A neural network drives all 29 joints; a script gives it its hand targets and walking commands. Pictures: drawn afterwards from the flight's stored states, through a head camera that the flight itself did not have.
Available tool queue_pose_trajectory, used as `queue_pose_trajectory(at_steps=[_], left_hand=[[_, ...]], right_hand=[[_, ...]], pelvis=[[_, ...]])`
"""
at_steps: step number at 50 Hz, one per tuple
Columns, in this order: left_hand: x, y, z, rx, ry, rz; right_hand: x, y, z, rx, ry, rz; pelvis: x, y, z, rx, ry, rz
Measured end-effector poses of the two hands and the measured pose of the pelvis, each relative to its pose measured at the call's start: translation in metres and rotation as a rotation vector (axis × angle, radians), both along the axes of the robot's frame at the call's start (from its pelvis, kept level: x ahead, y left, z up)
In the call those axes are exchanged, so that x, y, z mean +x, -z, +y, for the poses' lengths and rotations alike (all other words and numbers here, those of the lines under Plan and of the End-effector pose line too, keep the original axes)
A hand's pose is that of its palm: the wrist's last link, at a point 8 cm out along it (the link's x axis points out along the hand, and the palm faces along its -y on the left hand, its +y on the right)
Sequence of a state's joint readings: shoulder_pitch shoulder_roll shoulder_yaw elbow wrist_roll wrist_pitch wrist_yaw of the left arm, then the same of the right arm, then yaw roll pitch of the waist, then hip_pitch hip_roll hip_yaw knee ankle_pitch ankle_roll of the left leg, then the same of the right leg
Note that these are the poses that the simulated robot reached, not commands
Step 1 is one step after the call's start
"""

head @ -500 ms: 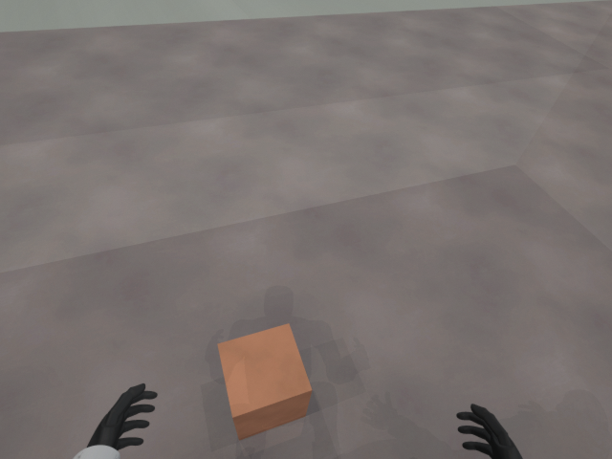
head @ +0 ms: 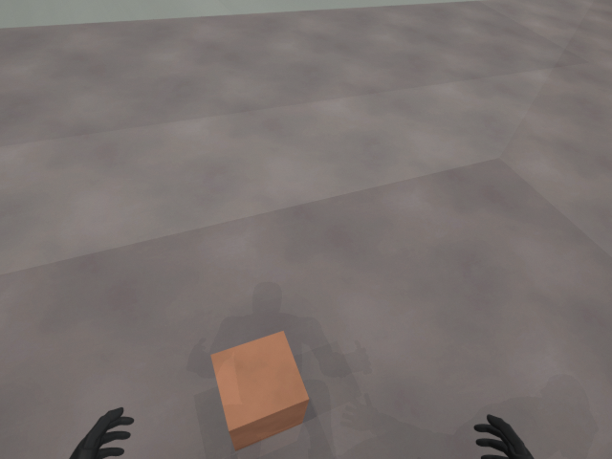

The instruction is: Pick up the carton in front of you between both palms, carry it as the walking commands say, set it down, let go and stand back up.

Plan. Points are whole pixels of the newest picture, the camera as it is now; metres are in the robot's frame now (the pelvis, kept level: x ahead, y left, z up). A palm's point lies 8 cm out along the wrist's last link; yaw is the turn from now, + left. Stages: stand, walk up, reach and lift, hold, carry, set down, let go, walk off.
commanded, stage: stand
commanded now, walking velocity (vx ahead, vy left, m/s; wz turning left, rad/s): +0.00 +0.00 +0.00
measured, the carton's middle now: (259, 391) +0.40 +0.09 -0.65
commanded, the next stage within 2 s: none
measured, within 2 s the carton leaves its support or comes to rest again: neither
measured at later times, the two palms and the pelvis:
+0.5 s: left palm out of the picture +0.08 +0.29 -0.11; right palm out of the picture +0.09 -0.30 -0.08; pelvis -0.02 +0.00 +0.01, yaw +0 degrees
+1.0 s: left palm out of the picture +0.05 +0.30 -0.11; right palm out of the picture +0.08 -0.31 -0.08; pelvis -0.03 -0.01 +0.01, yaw +1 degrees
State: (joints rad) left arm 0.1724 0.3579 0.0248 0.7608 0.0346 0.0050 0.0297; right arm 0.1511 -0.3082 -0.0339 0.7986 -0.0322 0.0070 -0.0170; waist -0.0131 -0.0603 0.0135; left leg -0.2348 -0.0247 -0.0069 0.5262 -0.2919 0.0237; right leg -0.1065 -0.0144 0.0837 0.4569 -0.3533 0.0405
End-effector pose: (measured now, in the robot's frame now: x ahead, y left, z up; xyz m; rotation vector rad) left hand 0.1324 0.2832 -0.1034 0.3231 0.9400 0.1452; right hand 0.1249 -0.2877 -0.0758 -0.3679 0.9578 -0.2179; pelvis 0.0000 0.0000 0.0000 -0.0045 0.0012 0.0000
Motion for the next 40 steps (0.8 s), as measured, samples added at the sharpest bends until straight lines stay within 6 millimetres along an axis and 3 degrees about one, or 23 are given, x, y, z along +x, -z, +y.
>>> queue_pose_trajectory(at_steps=[25,40], left_hand=[[-0.057,0.004,0.012,0.022,-0.034,0.114],[-0.076,0.004,0.015,0.033,-0.051,0.156]], right_hand=[[-0.034,0.003,-0.016,-0.012,0.015,0.075],[-0.047,0.006,-0.022,-0.012,0.014,0.116]], pelvis=[[-0.02,-0.006,-0.002,-0.001,-0.007,-0.033],[-0.028,-0.008,-0.005,-0.002,-0.015,-0.038]])
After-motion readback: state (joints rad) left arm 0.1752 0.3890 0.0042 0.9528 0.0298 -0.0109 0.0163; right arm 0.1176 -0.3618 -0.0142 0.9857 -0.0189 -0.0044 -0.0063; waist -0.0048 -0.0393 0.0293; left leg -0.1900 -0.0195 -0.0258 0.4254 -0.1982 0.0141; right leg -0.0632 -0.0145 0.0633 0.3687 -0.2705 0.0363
